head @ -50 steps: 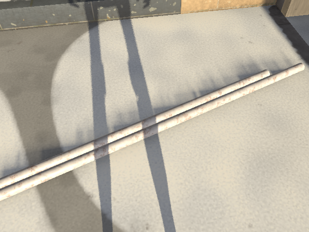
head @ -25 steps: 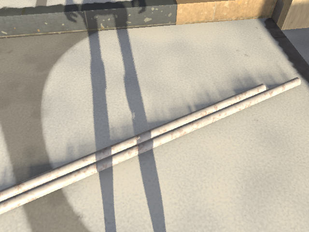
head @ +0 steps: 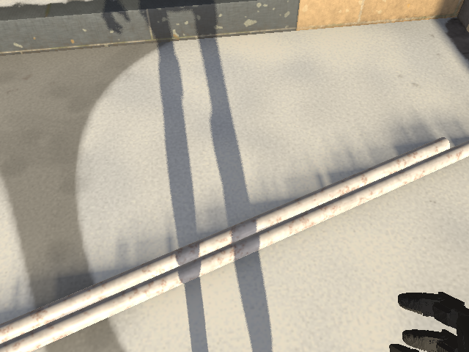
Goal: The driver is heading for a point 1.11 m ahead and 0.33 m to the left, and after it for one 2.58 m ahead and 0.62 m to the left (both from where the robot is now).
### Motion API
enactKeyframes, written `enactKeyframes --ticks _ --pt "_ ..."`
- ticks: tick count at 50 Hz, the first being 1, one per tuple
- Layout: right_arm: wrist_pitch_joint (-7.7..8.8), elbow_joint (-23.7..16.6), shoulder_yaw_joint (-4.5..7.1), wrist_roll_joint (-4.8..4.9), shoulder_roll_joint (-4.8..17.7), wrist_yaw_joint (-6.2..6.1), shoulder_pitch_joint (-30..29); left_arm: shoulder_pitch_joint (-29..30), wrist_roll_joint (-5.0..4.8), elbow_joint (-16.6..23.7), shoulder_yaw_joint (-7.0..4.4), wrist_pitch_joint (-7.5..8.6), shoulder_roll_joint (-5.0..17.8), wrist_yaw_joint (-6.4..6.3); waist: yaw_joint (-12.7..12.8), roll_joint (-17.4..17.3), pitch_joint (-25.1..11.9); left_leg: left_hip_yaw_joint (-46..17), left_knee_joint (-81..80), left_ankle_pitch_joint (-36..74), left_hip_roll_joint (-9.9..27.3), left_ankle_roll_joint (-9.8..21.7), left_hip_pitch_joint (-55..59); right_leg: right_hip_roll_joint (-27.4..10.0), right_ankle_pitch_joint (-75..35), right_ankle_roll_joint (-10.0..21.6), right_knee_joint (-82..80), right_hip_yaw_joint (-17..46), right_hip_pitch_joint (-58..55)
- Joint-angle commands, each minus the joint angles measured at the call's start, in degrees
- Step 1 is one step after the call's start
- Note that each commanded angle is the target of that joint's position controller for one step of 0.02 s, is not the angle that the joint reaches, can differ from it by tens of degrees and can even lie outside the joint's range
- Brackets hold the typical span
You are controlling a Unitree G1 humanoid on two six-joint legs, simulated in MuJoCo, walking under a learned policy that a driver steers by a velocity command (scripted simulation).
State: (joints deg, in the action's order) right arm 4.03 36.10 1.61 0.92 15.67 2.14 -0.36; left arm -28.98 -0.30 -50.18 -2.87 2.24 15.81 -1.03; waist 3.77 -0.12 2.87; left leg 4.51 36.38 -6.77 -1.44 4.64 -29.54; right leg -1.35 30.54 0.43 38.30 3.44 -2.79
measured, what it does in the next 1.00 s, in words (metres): climbs: right foot, then left foot 0.05 m higher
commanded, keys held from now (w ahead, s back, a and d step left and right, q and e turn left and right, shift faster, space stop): w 0.62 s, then w+q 0.38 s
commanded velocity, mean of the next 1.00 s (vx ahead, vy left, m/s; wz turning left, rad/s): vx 0.49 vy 0.00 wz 0.11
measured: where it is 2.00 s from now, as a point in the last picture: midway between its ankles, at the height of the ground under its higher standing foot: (218, 197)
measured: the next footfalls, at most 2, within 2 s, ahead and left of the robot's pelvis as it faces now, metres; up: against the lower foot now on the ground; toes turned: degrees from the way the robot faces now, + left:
right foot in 0.54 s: +0.45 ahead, -0.14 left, +0.00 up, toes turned +0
left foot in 0.98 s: +0.71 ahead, +0.15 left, +0.05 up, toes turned +17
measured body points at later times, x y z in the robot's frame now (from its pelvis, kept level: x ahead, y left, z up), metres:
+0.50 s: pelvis +0.25 -0.02 +0.02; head +0.28 -0.02 +0.47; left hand +0.48 +0.21 -0.06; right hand +0.25 -0.30 -0.11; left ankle +0.11 +0.09 -0.71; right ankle +0.41 -0.14 -0.70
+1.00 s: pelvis +0.53 -0.02 +0.03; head +0.56 -0.01 +0.48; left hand +0.51 +0.26 -0.11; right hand +0.75 -0.22 -0.07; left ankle +0.67 +0.14 -0.66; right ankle +0.41 -0.14 -0.71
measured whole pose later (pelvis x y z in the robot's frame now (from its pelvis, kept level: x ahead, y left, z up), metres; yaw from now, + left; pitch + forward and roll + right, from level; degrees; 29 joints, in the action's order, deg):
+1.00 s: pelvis +0.53 -0.02 +0.03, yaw +11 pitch +2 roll -1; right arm 1.8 41.6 1.9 1.0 14.0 2.6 6.7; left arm -17.9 -0.1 -50.1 -3.1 3.9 15.7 -0.3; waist 3.5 -0.4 1.9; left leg 0.7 42.7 -6.2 3.4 1.0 -39.2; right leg 0.3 18.1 0.3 11.0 -10.8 -5.6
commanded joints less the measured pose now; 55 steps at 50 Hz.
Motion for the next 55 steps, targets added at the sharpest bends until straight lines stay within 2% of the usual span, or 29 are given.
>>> enactKeyframes --ticks 1,2,3,5,7,12,17,22,25,26,27,28,29,30,31,32,33,36,39,42,44,45,48,49,50,51,52,54,55 --pt "0.10 2.6 3.65 -0.76 10.9 -0.95 19.9 1.3 -1.62 6.5 -0.89 3.11 6.2 0.72 -9.4 -10.5 -16.8 -49.5 -22.8 -24.5 22.6 12.8 44.5 2.6 0.0 0.8 39.9 6.4 40.9" --pt "0.40 2.7 3.05 -0.22 8.6 -0.96 15.9 6.7 -2.70 8.0 -1.48 3.27 8.1 1.00 -8.0 -5.9 -7.5 -39.6 -23.7 -24.4 21.0 10.8 35.0 -0.6 -5.9 1.5 38.4 3.7 42.9" --pt "0.77 2.9 2.86 -0.40 7.9 -0.68 13.3 9.0 -2.15 8.2 -1.30 3.31 7.4 0.63 -6.1 -0.8 -3.6 -32.9 -24.7 -17.2 18.6 9.7 26.9 -3.4 -10.5 1.8 36.1 2.3 40.5" --pt "1.57 3.1 2.48 -1.77 6.0 -0.21 10.4 7.2 -1.10 7.1 -1.67 2.38 6.4 0.34 -2.2 -2.9 -3.0 -24.1 -27.2 -9.4 14.1 8.6 18.1 -6.6 -15.6 1.8 32.5 2.9 34.4" --pt "2.49 4.3 2.39 -1.21 5.4 -0.11 10.5 6.2 -0.85 6.5 -1.47 1.23 4.9 0.04 -1.2 -4.1 -2.7 -20.1 -29.7 -7.1 13.0 9.4 15.0 -7.3 -16.9 1.0 29.8 2.0 33.4" --pt "2.49 7.1 2.82 -0.93 7.8 -1.18 15.0 17.0 0.38 10.1 -1.28 1.38 4.5 -0.19 -3.8 -2.0 1.0 -14.6 -32.0 -1.6 12.2 9.6 17.5 -8.2 -29.0 -2.0 16.0 1.0 42.7" --pt "1.35 9.4 3.01 -0.03 9.7 -1.90 20.4 26.7 -0.18 12.6 -0.28 2.66 2.5 1.03 -8.1 -1.5 1.6 -10.2 -30.8 2.4 11.5 7.6 22.5 -5.5 -38.0 -2.5 -0.5 -1.7 40.7" --pt "-0.38 11.7 3.18 0.10 10.3 -2.04 24.4 33.1 -0.79 15.8 0.02 3.50 2.9 3.13 -9.7 -2.5 2.2 -11.1 -25.5 7.6 15.2 7.2 32.3 -3.3 -31.5 -0.3 -8.0 -2.3 41.7" --pt "-1.17 11.9 3.60 0.27 11.7 -2.47 22.7 27.6 -0.74 15.0 -1.03 3.83 5.7 3.54 -5.4 -5.0 -1.9 -10.7 -17.6 25.1 15.5 5.3 35.3 -0.3 -25.1 2.8 -10.9 -4.3 31.9" --pt "-1.48 11.7 3.35 0.17 11.4 -2.55 21.5 19.5 -0.63 12.7 -2.28 3.89 7.9 3.15 -1.0 -4.5 -7.1 -8.2 -8.2 33.1 12.9 3.8 33.4 1.4 -26.6 4.7 -13.0 -5.9 20.5" --pt "-1.37 10.5 2.29 -0.62 9.2 -2.70 21.2 8.9 -0.11 10.1 -3.51 3.78 11.3 2.53 3.4 -2.5 -15.6 -6.2 6.1 26.3 10.4 1.9 23.7 -4.2 -28.6 7.9 -10.0 -0.5 2.4" --pt "-0.15 8.7 0.35 -0.85 2.9 -2.27 27.2 2.9 0.88 8.9 -4.98 3.38 17.3 2.27 1.7 11.1 -24.0 -3.1 28.2 -0.6 0.6 -2.8 -1.2 -19.0 -19.5 16.8 -11.7 26.0 -20.5" --pt "1.17 9.7 0.70 -0.16 5.2 -1.96 25.8 1.8 0.28 8.8 -3.63 3.19 12.3 2.33 3.0 12.9 -26.5 -11.4 36.1 -25.6 -1.3 -2.8 -9.4 -21.7 -15.0 18.4 -19.2 38.9 -22.1" --pt "1.90 8.2 1.95 1.42 9.5 -1.52 21.1 6.3 0.07 9.1 -2.46 3.04 9.3 2.22 2.5 9.5 -16.9 -11.9 39.5 -23.0 2.2 -2.2 -14.4 -19.8 -13.7 15.7 -20.3 30.3 -15.1" --pt "2.23 7.3 1.84 1.50 9.3 -1.43 17.5 10.4 -0.01 9.8 -1.94 2.86 8.0 2.13 0.9 5.6 -11.0 -9.7 37.4 -17.8 5.3 -1.9 -13.9 -17.3 -17.0 14.1 -21.6 22.4 -6.6" --pt "2.00 7.2 1.87 0.85 8.5 -1.49 16.0 13.6 0.18 9.8 -1.49 2.87 6.4 2.26 -0.8 2.9 -6.7 -9.0 33.6 -13.8 7.2 -2.3 -12.4 -15.1 -20.2 13.2 -24.0 17.1 0.7" --pt "1.23 7.8 2.22 0.55 8.1 -1.61 16.7 15.7 0.60 10.0 -1.05 3.33 4.9 2.32 -2.6 3.9 -4.8 -9.4 30.9 -10.8 8.9 -2.7 -9.0 -13.2 -23.0 12.1 -26.3 13.0 5.7" --pt "-1.02 8.8 1.84 0.76 5.1 -1.91 19.3 16.7 0.84 8.3 -1.48 4.79 5.5 2.42 -4.8 5.0 -3.0 -10.1 29.3 -6.4 9.0 -4.4 -5.7 -12.0 -29.8 12.3 -30.5 5.0 12.3" --pt "-1.57 7.6 1.98 0.39 4.6 -2.32 16.1 15.3 1.48 6.4 -1.77 4.93 6.4 1.80 -4.2 4.3 -1.1 -11.2 23.8 0.5 8.3 -5.7 -9.9 -11.6 -34.2 12.0 -31.7 -0.9 11.3" --pt "-1.41 6.1 2.00 0.38 4.3 -1.70 12.0 14.6 1.16 5.2 -1.64 4.38 6.6 1.24 -2.9 3.3 0.5 -11.6 16.0 7.3 7.9 -5.2 -12.6 -11.5 -35.2 10.3 -31.9 -5.0 8.5" --pt "-1.09 4.1 1.50 0.34 3.4 -1.03 6.5 14.0 0.70 4.7 -1.81 3.93 7.7 0.86 -0.9 2.3 2.3 -7.4 7.0 10.9 7.1 -4.9 -11.3 -10.4 -33.0 9.0 -33.0 -8.3 7.8" --pt "-1.12 2.6 0.69 -0.18 1.3 -0.62 3.6 11.6 0.52 3.4 -2.17 3.51 8.6 0.64 0.6 2.9 2.6 -6.3 6.3 8.6 7.2 -4.5 -12.1 -13.0 -35.2 9.2 -33.2 -8.0 5.6" --pt "-1.37 0.1 0.90 0.14 2.2 0.58 1.4 9.8 0.02 2.5 -2.59 2.26 9.9 0.60 0.7 2.5 2.7 -2.8 3.9 4.5 6.0 -2.7 -11.5 -14.5 -40.8 9.0 -30.2 -10.2 0.5" --pt "-1.19 -0.6 1.41 0.21 3.2 1.03 2.6 11.2 -0.28 2.4 -2.68 2.03 10.0 0.19 -1.2 3.9 1.2 -4.5 4.3 4.1 6.5 -1.4 -11.8 -16.1 -49.7 7.9 -27.1 -10.6 -3.6" --pt "-1.20 -0.7 2.16 0.00 5.0 1.22 3.4 10.6 0.05 3.3 -2.47 1.31 9.2 0.03 -1.2 2.5 -1.6 0.5 6.7 -3.3 2.4 -0.4 -8.2 -14.2 -64.8 7.2 -21.8 -13.0 -4.2" --pt "-1.29 -0.7 2.77 0.33 5.2 1.36 4.1 8.7 -0.03 3.3 -2.20 0.69 8.9 -0.40 -2.0 2.7 -4.4 2.6 7.7 -5.1 -0.2 0.7 -3.3 -13.1 -76.2 5.9 -17.1 -14.2 -3.4" --pt "-1.46 -0.6 3.11 0.76 4.4 1.59 6.2 8.9 -0.15 3.4 -2.27 0.30 10.2 -0.86 -3.8 5.1 -6.9 4.2 7.2 -6.0 -2.5 1.6 2.5 -12.9 -83.4 5.1 -11.9 -14.7 -1.9" --pt "-1.96 2.6 5.25 1.35 6.9 1.81 16.3 10.4 -1.05 3.8 -2.38 0.86 11.7 -1.06 -9.7 5.7 -13.2 3.9 0.2 1.5 -5.0 4.4 26.0 -10.8 -82.4 3.1 3.1 -15.0 9.5" --pt "-2.60 5.0 6.73 1.14 8.9 1.18 23.2 11.7 -1.24 4.7 -1.98 2.21 10.8 -0.47 -13.3 2.2 -14.8 -1.4 -5.5 7.5 -3.5 7.2 43.1 -7.0 -61.4 0.2 16.2 -14.0 24.5"
Velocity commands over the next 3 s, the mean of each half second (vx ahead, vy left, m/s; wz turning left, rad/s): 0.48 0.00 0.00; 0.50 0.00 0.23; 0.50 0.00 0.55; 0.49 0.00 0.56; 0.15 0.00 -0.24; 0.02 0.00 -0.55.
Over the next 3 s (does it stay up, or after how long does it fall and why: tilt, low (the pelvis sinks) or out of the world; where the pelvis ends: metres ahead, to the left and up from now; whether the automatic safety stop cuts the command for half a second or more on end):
stays up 1.06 0.37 0.03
